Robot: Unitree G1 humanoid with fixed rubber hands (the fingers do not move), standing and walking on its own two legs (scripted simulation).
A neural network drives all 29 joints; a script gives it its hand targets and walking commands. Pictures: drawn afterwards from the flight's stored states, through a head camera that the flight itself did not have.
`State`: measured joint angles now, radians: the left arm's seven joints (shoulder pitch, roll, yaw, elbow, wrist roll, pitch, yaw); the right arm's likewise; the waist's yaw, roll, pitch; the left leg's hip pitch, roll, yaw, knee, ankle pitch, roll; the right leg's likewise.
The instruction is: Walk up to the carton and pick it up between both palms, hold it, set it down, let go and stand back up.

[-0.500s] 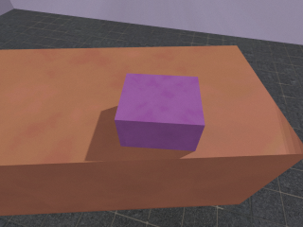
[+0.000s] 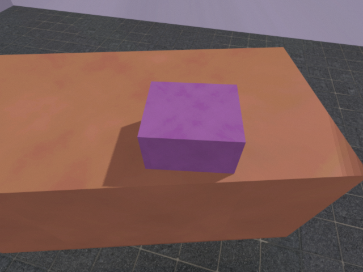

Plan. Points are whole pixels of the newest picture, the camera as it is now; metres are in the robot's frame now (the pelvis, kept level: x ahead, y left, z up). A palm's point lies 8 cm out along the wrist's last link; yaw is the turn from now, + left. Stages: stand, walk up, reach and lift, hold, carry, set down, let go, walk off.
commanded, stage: walk up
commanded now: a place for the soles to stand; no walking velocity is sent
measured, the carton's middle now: (191, 126) +0.51 +0.00 -0.03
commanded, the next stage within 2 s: reach and lift in 0.52 s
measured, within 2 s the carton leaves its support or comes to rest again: neither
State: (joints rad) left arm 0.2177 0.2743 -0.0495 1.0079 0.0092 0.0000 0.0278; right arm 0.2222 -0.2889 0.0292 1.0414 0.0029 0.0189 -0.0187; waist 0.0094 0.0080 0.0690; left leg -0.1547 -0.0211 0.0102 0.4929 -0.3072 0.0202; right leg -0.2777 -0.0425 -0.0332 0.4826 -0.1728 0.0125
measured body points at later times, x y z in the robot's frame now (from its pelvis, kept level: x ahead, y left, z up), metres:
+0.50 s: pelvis -0.01 +0.00 +0.00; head +0.01 -0.01 +0.45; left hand +0.04 +0.27 -0.14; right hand +0.03 -0.27 -0.15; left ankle -0.02 +0.11 -0.74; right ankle +0.05 -0.13 -0.74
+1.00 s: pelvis +0.00 -0.04 -0.01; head +0.04 -0.03 +0.43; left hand +0.15 +0.25 -0.11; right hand +0.14 -0.27 -0.12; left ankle -0.02 +0.11 -0.74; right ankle +0.05 -0.13 -0.74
